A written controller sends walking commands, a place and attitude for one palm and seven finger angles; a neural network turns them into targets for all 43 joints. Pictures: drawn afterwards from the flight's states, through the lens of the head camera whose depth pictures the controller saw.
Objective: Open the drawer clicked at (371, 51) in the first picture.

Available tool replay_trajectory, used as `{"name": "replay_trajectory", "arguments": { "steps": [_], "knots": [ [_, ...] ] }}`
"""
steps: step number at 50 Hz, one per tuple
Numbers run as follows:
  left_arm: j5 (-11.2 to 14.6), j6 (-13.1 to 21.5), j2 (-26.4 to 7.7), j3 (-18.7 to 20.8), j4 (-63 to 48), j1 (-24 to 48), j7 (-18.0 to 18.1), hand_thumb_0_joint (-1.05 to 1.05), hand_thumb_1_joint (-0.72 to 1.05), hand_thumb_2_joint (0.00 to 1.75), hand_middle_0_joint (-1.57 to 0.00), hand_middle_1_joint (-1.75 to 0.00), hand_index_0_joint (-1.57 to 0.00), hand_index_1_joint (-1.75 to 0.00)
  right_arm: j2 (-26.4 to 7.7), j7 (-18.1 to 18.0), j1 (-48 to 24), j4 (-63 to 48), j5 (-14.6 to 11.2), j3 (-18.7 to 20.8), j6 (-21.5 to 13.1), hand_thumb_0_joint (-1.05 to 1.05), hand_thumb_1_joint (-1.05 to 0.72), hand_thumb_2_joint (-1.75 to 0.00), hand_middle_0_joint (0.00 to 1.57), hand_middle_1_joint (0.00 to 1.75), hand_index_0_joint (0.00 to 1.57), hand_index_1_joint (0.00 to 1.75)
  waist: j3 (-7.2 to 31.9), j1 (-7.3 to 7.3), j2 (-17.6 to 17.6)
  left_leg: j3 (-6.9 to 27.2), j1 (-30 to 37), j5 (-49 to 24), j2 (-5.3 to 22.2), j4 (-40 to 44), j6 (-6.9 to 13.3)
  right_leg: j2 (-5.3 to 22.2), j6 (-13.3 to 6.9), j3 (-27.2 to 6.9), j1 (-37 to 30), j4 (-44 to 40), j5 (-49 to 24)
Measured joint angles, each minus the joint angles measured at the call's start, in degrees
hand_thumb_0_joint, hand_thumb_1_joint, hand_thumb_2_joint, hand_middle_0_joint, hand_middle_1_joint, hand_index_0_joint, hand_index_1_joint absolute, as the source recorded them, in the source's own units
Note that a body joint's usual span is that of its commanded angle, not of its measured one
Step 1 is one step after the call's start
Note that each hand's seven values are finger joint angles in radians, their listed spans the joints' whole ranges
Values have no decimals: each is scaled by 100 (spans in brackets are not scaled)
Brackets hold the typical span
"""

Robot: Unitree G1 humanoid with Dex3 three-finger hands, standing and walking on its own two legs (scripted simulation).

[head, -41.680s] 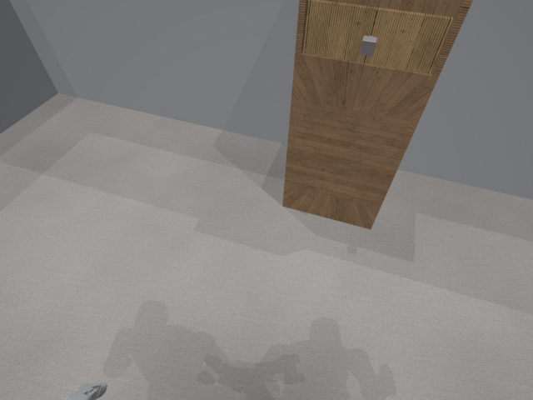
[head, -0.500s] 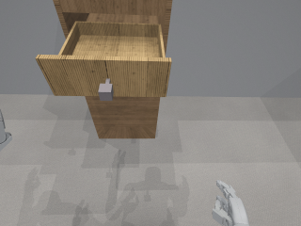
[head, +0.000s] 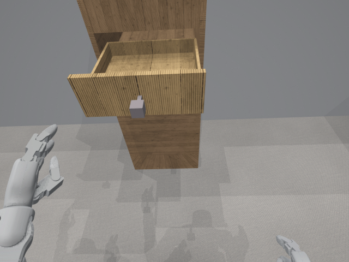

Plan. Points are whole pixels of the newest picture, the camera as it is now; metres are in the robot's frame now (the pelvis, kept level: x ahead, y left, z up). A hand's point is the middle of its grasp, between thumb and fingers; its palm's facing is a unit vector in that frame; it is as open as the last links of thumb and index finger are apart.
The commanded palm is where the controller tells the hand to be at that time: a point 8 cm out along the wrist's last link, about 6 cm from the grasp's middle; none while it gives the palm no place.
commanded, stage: let the arm hang, fingers relaxed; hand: left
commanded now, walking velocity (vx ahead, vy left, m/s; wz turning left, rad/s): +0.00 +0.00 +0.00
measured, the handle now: (138, 104) +0.51 +0.14 +0.09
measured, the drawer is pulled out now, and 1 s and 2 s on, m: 0.30 0.30 0.30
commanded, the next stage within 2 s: look to check the result in 1.00 s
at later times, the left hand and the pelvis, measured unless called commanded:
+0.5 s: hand out of the picture -0.12 +0.16 -0.15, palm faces +0.07 -0.97 -0.22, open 7.3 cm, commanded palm none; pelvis -0.01 -0.01 +0.01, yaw +1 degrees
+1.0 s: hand out of the picture +0.04 +0.15 -0.16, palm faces +0.05 -0.98 -0.21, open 7.3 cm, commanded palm none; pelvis +0.02 -0.02 +0.01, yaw +1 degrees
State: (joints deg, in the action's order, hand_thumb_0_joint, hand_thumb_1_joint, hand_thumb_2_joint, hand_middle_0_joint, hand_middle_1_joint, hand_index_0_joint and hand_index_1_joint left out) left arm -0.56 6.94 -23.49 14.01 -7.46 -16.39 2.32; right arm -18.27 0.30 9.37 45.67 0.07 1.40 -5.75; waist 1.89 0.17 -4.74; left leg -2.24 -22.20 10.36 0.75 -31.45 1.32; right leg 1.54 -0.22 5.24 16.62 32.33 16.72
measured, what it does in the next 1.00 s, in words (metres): stands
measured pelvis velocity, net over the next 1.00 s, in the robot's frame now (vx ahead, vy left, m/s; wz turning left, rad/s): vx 0.02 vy -0.02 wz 0.01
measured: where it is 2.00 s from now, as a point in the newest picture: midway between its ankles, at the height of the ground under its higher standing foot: outside the picture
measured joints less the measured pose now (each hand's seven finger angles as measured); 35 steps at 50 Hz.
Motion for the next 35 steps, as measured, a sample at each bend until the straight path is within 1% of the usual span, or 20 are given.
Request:
{"name": "replay_trajectory", "arguments": {
  "steps": [1, 3, 5, 7, 8, 9, 10, 11, 12, 14, 16, 19, 23, 26, 30, 35],
  "knots": [
    [-42, -282, 119, -254, 923, 197, -76, -1, 90, 90, -19, -30, -20, -30, -72, 14, -120, 142, 29, -3, 123, 1, -90, -90, 20, 30, 20, 30, -3, -38, -67, -21, -37, 21, -22, -78, 20, 32, 20, -21, 71, 144, 48],
    [-104, -731, 365, -681, 2612, 442, -196, -1, 90, 90, -19, -30, -20, -29, -109, 34, -274, 330, 76, -9, 304, 1, -90, -90, 20, 30, 20, 30, -78, -154, -117, -51, -38, 39, -26, -163, 15, 46, -13, -54, 115, 303, 101],
    [-122, -1006, 645, -1019, 3915, 478, -269, 0, 91, 90, -19, -30, -20, -29, -41, 37, -267, 430, 107, -19, 445, 1, -90, -90, 20, 29, 20, 30, -187, -288, -38, -39, -8, 51, -16, -207, -21, 34, -44, -50, 86, 352, 121],
    [-112, -1167, 962, -1279, 4859, 401, -280, 0, 91, 90, -19, -30, -20, -29, 75, 20, -118, 532, 149, -30, 587, 1, -90, -90, 20, 29, 20, 30, -334, -358, 124, 19, 13, 240, -2, -338, -53, 5, -82, -14, 3, 355, 132],
    [-102, -1213, 1124, -1377, 5231, 337, -276, 1, 91, 90, -19, -30, -20, -29, 139, 9, -8, 602, 164, -36, 648, 1, -90, -90, 20, 29, 20, 30, -412, -365, 206, 50, 38, 250, 20, -369, -62, -21, -96, 12, -49, 345, 135],
    [-86, -1234, 1277, -1452, 5557, 261, -276, 1, 91, 90, -19, -30, -20, -29, 206, -3, 114, 693, 174, -45, 692, 1, -91, -90, 20, 29, 19, 30, -491, -357, 287, 77, 78, 98, 45, -342, -67, -49, -101, 36, -96, 339, 139],
    [-68, -1231, 1387, -1437, 5848, 194, -215, 1, 93, 90, -19, -30, -20, -29, 296, -21, 238, 813, 180, -58, 724, 1, -91, -90, 20, 29, 19, 30, -566, -335, 390, 98, 105, 40, 54, -337, -74, -60, -100, 57, -138, 324, 139],
    [-55, -1216, 1395, -1361, 6100, 137, -139, 1, 96, 90, -20, -30, -21, -29, 400, -39, 373, 947, 185, -81, 752, 1, -91, -90, 20, 29, 19, 30, -626, -293, 487, 126, 131, 38, 58, -303, -84, -70, -100, 84, -182, 266, 120],
    [-40, -1195, 1376, -1332, 6310, 74, -147, 1, 98, 90, -20, -30, -21, -29, 498, -53, 511, 1081, 191, -105, 780, 1, -91, -90, 20, 29, 19, 30, -670, -242, 554, 159, 159, 31, 58, -228, -93, -80, -98, 116, -228, 168, 75],
    [-13, -1128, 1337, -1297, 6627, -83, -196, 1, 99, 90, -20, -30, -21, -29, 674, -80, 765, 1334, 190, -136, 839, 1, -91, -90, 20, 29, 19, 30, -718, -126, 615, 215, 206, -55, 44, -6, -99, -93, -109, 169, -296, -66, -37],
    [0, -1043, 1314, -1272, 6864, -270, -216, 1, 99, 90, -20, -30, -21, -29, 817, -101, 952, 1553, 172, -138, 883, 1, -91, -90, 20, 29, 19, 30, -741, -24, 605, 247, 260, -185, 19, 226, -98, -89, -118, 197, -348, -272, -153],
    [7, -948, 1315, -1260, 7146, -562, -192, 0, 97, 90, -20, -30, -21, -29, 967, -123, 1083, 1758, 138, -103, 909, 1, -91, -90, 20, 29, 19, 30, -769, 44, 507, 263, 359, -321, 6, 476, -109, -91, -126, 215, -439, -499, -265],
    [15, -905, 1378, -1261, 7437, -831, -137, 0, 94, 90, -20, -30, -20, -29, 1073, -141, 1063, 1830, 113, -52, 886, 1, -90, -90, 20, 29, 20, 30, -772, 4, 352, 235, 427, -335, 32, 529, -122, -117, -137, 185, -506, -583, -298],
    [18, -907, 1453, -1260, 7556, -869, -104, 0, 93, 90, -20, -30, -20, -29, 1128, -154, 988, 1832, 112, -39, 849, 1, -90, -90, 20, 29, 20, 30, -728, -48, 271, 199, 454, -281, 48, 478, -124, -128, -139, 147, -527, -550, -265],
    [15, -888, 1555, -1255, 7543, -709, -79, 0, 92, 90, -19, -30, -20, -29, 1198, -162, 881, 1831, 124, -49, 807, 1, -91, -90, 20, 29, 19, 30, -620, -81, 234, 150, 497, -219, 40, 445, -122, -110, -132, 98, -533, -470, -194],
    [12, -807, 1671, -1258, 7336, -323, -67, 0, 91, 90, -19, -30, -20, -29, 1255, -179, 771, 1858, 157, -71, 760, 1, -91, -90, 20, 29, 20, 30, -477, -73, 269, 110, 599, -217, 7, 542, -123, -74, -119, 61, -573, -455, -145]
  ]
}}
